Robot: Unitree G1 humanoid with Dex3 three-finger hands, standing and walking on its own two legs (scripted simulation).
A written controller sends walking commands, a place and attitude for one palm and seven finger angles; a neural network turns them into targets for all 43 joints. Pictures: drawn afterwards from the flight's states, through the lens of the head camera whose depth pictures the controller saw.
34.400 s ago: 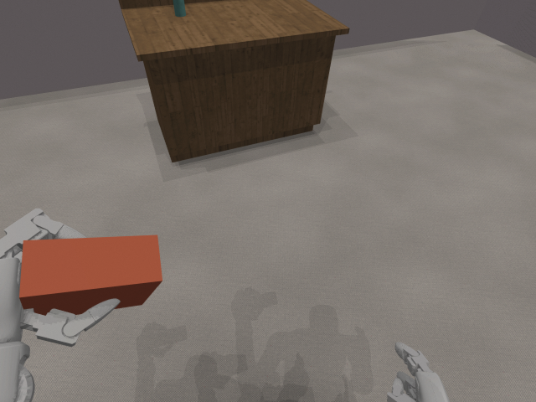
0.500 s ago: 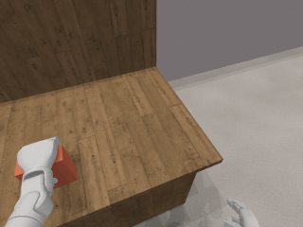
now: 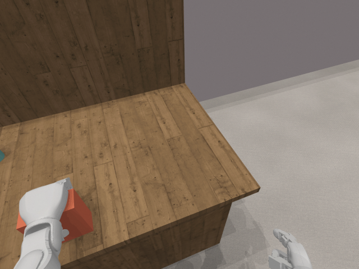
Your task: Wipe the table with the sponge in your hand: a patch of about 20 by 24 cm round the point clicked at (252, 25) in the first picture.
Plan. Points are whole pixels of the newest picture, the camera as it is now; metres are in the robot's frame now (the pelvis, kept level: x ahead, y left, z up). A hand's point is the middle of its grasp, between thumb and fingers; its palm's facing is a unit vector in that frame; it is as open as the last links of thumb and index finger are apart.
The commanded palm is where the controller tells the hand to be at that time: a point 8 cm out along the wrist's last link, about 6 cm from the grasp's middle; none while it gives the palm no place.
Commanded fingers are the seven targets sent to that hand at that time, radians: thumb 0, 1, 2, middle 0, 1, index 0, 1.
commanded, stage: lift the sponge slowly off the table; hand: left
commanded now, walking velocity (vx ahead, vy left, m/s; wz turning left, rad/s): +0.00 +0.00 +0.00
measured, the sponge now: (63, 223) +0.22 +0.32 -0.04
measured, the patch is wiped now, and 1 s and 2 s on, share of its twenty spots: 1.00 1.00 1.00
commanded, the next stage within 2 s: none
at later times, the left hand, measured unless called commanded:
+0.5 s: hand (52, 217) +0.21 +0.32 +0.01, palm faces -0.07 -0.10 -0.99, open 9.6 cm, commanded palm +0.19 +0.31 +0.07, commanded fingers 0.00 0.10 1.30 -1.20 -1.60 -1.20 -1.60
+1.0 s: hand (55, 207) +0.22 +0.30 +0.04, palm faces -0.04 -0.10 -0.99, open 9.6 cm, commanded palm +0.20 +0.30 +0.10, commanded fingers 0.00 0.10 1.30 -1.20 -1.60 -1.20 -1.60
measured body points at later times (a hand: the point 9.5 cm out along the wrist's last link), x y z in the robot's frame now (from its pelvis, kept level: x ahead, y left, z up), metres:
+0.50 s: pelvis +0.00 +0.01 +0.01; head +0.00 -0.01 +0.45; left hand +0.21 +0.32 +0.06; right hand +0.21 -0.22 -0.09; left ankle +0.02 +0.11 -0.72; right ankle -0.03 -0.12 -0.72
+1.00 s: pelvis +0.00 +0.00 +0.01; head -0.01 -0.02 +0.46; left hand +0.22 +0.30 +0.09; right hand +0.23 -0.20 -0.07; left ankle +0.02 +0.11 -0.72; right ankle -0.03 -0.12 -0.72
